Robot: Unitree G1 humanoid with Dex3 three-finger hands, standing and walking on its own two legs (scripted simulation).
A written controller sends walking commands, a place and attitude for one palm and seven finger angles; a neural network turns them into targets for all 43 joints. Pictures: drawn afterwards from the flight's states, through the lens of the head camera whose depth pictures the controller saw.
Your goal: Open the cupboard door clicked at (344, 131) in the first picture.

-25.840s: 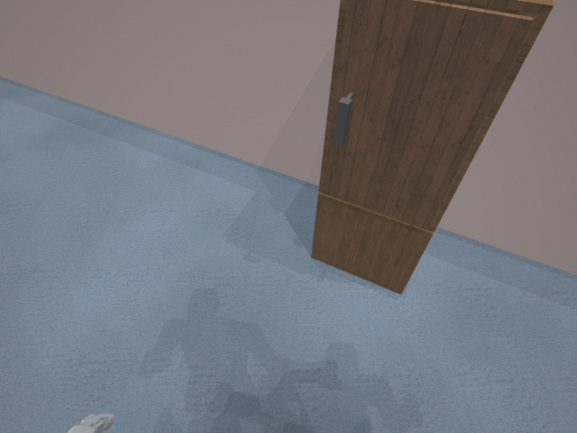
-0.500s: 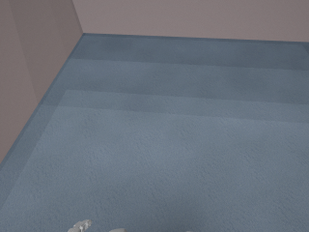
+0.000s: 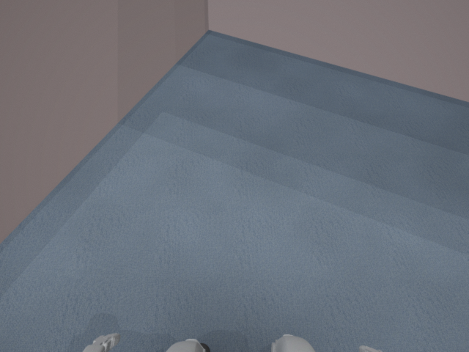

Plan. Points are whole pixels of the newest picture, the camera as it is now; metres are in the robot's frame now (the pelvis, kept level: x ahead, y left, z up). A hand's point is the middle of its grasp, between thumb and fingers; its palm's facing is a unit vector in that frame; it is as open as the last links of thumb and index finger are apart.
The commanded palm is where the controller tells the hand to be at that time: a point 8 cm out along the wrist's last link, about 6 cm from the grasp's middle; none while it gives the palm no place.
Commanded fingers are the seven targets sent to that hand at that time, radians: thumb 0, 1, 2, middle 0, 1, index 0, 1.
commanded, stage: turn to face it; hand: left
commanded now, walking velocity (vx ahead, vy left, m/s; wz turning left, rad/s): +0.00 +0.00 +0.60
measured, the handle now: out of the picture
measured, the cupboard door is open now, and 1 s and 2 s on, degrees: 50 50 50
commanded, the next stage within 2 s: none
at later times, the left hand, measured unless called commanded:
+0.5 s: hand out of the picture +0.01 +0.14 -0.17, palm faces +0.35 -0.91 -0.23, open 7.4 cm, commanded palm none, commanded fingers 0.00 0.90 0.90 -0.20 -0.30 -0.20 -0.30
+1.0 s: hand out of the picture +0.06 +0.12 -0.14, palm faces +0.57 -0.77 -0.28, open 7.4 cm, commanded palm none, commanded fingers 0.00 0.90 0.90 -0.20 -0.30 -0.20 -0.30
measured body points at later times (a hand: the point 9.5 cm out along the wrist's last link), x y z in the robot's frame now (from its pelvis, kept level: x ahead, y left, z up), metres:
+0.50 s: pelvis +0.05 -0.06 -0.01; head +0.11 -0.03 +0.44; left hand +0.00 +0.19 -0.16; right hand +0.25 -0.26 -0.14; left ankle +0.01 +0.05 -0.73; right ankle +0.02 -0.18 -0.73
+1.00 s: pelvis +0.09 -0.10 +0.00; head +0.15 -0.09 +0.45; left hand +0.03 +0.16 -0.12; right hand +0.32 -0.26 -0.15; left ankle -0.02 -0.01 -0.64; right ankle +0.15 -0.19 -0.73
